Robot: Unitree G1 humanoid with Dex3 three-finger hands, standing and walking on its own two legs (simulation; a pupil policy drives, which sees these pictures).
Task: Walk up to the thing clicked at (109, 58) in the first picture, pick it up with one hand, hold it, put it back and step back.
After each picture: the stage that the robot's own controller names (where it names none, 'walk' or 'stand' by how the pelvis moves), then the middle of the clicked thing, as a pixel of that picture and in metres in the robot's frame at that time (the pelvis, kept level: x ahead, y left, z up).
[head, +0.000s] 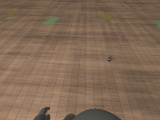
stand; (109, 58) +1.28 -0.42 -0.72
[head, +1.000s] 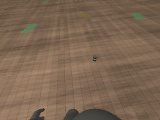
walk; (94, 58) +1.20 +0.00 -0.69
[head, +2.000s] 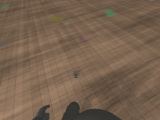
walk; (75, 74) +0.73 +0.28 -0.72
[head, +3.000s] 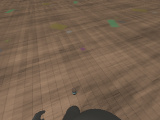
walk; (74, 91) +0.51 +0.24 -0.72
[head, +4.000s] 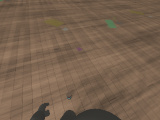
stand; (69, 95) +0.41 +0.22 -0.71
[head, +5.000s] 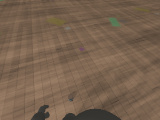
stand; (70, 97) +0.37 +0.20 -0.72
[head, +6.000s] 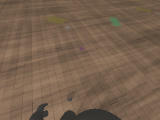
stand; (69, 97) +0.35 +0.21 -0.71
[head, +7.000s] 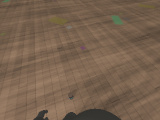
stand; (70, 96) +0.37 +0.24 -0.72
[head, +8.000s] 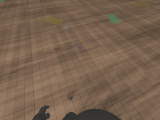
stand; (69, 96) +0.36 +0.24 -0.72
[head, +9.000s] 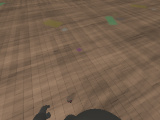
stand; (69, 99) +0.34 +0.25 -0.72
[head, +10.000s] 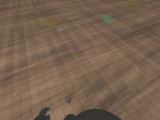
stand; (68, 99) +0.32 +0.26 -0.72
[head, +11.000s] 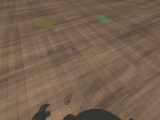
stand; (66, 101) +0.31 +0.26 -0.72
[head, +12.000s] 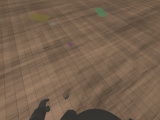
stand; (65, 96) +0.32 +0.28 -0.71
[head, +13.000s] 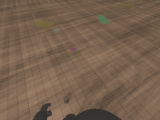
stand; (66, 99) +0.33 +0.28 -0.72
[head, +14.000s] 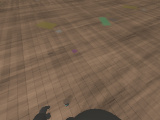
stand; (66, 102) +0.31 +0.27 -0.72
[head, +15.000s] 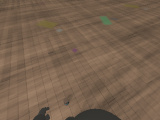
stand; (66, 101) +0.31 +0.27 -0.72
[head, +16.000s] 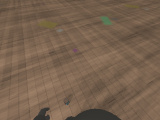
stand; (66, 101) +0.31 +0.27 -0.72
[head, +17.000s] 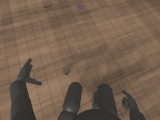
go down; (66, 71) +0.40 +0.23 -0.47
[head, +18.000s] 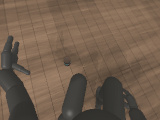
go down; (67, 61) +0.45 +0.21 -0.33
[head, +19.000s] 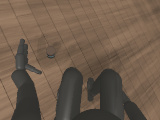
close in; (50, 52) +0.45 +0.24 -0.26
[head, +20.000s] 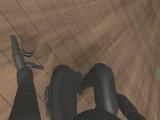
close in; (28, 49) +0.44 +0.27 -0.24
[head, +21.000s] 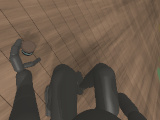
close; (28, 48) +0.43 +0.27 -0.23
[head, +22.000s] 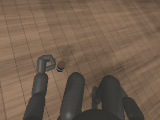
lift; (60, 66) +0.40 +0.22 -0.29
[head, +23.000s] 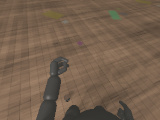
close; (67, 98) +0.32 +0.23 -0.64
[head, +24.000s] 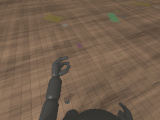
go down; (66, 100) +0.30 +0.25 -0.68
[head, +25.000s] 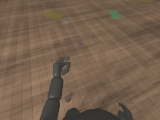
hold; (67, 99) +0.30 +0.24 -0.67
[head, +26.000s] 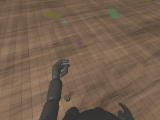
hold; (67, 98) +0.31 +0.24 -0.67
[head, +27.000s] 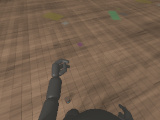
hold; (67, 100) +0.30 +0.23 -0.67
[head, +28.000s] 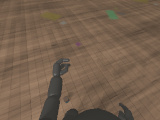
stand; (66, 99) +0.30 +0.24 -0.67
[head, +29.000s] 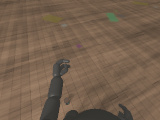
stand; (66, 101) +0.30 +0.24 -0.68
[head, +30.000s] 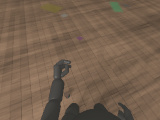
stand; (67, 95) +0.30 +0.24 -0.65
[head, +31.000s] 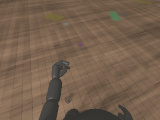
hold; (67, 100) +0.30 +0.24 -0.67
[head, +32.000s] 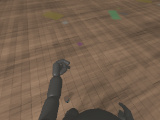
hold; (66, 99) +0.30 +0.24 -0.67
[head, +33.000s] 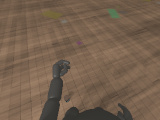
hold; (66, 98) +0.30 +0.24 -0.66
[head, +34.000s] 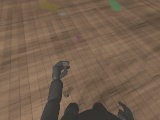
stand; (66, 94) +0.30 +0.24 -0.65
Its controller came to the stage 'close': yes
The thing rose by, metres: 0.00
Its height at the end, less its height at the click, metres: +0.00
